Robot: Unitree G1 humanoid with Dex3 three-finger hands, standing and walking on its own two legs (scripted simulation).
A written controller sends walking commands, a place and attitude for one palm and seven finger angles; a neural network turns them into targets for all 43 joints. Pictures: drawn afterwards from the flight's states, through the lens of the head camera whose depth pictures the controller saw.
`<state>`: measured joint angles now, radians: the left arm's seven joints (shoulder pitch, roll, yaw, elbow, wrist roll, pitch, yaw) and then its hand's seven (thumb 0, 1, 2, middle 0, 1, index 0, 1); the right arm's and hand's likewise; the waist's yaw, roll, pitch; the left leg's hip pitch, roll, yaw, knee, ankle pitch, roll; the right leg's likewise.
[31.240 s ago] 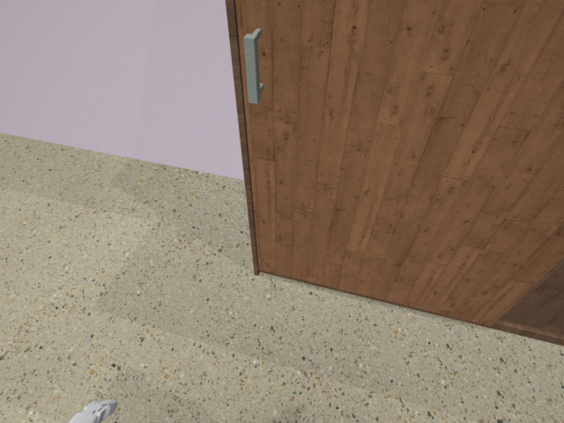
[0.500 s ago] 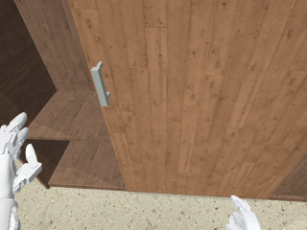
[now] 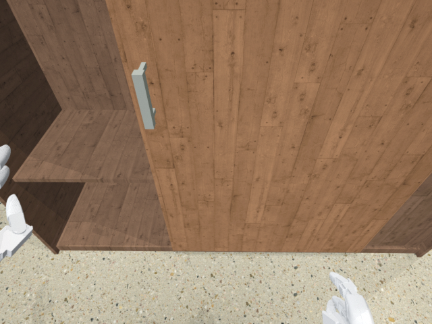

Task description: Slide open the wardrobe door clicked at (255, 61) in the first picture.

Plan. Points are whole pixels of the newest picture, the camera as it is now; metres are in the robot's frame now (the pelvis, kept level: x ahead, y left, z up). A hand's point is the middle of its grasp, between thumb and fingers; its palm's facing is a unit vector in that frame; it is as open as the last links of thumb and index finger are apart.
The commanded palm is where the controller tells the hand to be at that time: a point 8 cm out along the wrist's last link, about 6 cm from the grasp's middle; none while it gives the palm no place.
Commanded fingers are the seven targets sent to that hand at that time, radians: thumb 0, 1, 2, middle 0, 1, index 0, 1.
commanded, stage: step back with the hand held close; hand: left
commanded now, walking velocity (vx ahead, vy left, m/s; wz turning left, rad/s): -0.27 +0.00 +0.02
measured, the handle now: (146, 96) +0.55 +0.21 +0.15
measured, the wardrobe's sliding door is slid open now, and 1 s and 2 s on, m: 0.57 0.57 0.57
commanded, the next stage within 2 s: stop stepping back and stand still in 0.80 s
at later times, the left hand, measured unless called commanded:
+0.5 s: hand out of the picture +0.10 +0.31 +0.16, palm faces +0.57 -0.72 -0.40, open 7.4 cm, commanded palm +0.03 +0.33 +0.18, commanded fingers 0.00 0.90 0.90 -0.20 -0.30 -0.20 -0.30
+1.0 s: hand out of the picture +0.02 +0.29 +0.15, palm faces +0.32 -0.80 -0.50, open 7.4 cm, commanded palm -0.05 +0.32 +0.18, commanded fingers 0.00 0.90 0.90 -0.20 -0.30 -0.20 -0.30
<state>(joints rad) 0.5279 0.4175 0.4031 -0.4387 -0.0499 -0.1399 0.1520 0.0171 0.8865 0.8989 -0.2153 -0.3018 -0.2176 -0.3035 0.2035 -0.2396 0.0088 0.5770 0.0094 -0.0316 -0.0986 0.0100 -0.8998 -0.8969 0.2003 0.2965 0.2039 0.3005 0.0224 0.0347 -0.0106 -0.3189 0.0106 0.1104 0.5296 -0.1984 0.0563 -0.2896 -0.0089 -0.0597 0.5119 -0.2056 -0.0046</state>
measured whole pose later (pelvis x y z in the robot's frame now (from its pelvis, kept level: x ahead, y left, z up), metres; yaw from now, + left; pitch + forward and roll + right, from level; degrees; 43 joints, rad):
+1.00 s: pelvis -0.20 +0.03 +0.00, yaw -1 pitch +1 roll +0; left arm 0.57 0.47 0.44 -0.53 -0.05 -0.14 0.13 0.02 0.89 0.90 -0.21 -0.30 -0.21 -0.30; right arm 0.15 -0.17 0.00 0.56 -0.01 -0.10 -0.06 0.01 -0.90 -0.90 0.20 0.30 0.21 0.30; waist -0.01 -0.06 0.03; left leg -0.33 0.03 0.11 0.49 -0.18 0.02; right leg -0.39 0.04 0.01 0.72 -0.41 0.02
